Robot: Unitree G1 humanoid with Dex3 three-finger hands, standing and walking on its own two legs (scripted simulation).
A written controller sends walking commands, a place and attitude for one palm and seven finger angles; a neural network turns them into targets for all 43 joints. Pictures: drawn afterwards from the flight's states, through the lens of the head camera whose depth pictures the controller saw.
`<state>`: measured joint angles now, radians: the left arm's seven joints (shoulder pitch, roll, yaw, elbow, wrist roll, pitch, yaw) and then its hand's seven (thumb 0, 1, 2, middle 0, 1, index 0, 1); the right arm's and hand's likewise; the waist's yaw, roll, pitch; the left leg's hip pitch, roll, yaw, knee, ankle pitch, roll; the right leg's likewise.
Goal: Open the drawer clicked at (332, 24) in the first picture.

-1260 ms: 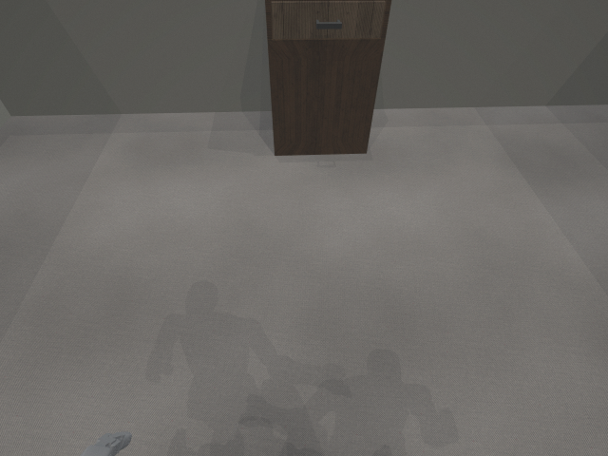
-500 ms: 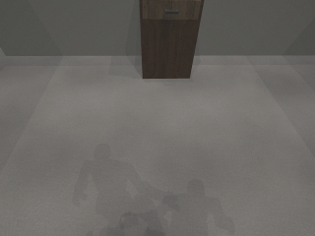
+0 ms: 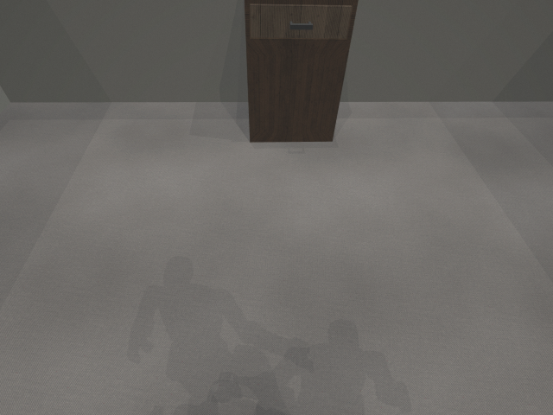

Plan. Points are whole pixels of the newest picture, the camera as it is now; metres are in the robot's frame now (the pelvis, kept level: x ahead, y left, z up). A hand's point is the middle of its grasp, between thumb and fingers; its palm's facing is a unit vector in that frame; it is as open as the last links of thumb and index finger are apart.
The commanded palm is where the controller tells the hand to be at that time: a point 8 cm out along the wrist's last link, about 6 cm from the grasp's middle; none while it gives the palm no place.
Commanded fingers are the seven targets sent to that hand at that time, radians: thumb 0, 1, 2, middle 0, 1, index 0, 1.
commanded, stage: look at it before walking up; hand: left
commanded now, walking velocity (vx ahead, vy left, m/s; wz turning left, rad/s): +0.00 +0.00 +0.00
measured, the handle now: (300, 24) +1.72 -0.01 -0.09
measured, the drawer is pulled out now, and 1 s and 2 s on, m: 0.00 0.00 0.00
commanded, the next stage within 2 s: walk to a spot facing it in 0.28 s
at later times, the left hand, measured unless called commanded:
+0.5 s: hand out of the picture +0.06 +0.24 -0.16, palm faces -0.03 -0.95 -0.31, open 7.4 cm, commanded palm none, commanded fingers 0.00 0.90 0.90 -0.20 -0.30 -0.20 -0.30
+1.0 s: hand out of the picture +0.10 +0.11 -0.17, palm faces -0.15 -0.97 -0.17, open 7.4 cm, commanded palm none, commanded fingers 0.00 0.90 0.90 -0.20 -0.30 -0.20 -0.30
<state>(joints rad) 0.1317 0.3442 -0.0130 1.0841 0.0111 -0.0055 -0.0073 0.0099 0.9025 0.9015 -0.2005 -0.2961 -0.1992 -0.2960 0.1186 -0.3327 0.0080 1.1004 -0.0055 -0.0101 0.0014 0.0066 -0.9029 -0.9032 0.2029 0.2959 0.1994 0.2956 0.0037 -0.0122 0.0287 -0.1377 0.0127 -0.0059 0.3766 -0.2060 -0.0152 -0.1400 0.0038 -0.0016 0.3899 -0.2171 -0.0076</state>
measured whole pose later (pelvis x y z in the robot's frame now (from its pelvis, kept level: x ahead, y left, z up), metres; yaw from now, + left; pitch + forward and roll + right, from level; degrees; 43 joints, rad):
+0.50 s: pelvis +0.01 +0.00 +0.00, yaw -1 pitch -2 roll +0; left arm 0.18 0.32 -0.01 1.09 0.01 0.01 0.00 0.01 0.90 0.90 -0.20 -0.30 -0.20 -0.30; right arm 0.14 -0.31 0.01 1.10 -0.01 0.00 0.00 0.01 -0.90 -0.90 0.20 0.30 0.20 0.30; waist 0.02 -0.01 0.01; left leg -0.14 0.02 0.01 0.40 -0.23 -0.02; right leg -0.15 0.01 0.02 0.42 -0.24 -0.01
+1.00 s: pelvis +0.14 -0.06 +0.00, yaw -13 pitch +0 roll +1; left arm 0.46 0.13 0.01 1.09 0.02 -0.07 0.00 0.01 0.90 0.90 -0.20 -0.30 -0.20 -0.30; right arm 0.19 -0.20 -0.05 1.04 -0.02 -0.01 0.02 0.01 -0.91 -0.90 0.20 0.30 0.20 0.29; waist 0.02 0.01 0.03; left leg -0.61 0.11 0.07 1.12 -0.23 -0.05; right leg -0.04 0.06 0.01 0.36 -0.32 -0.08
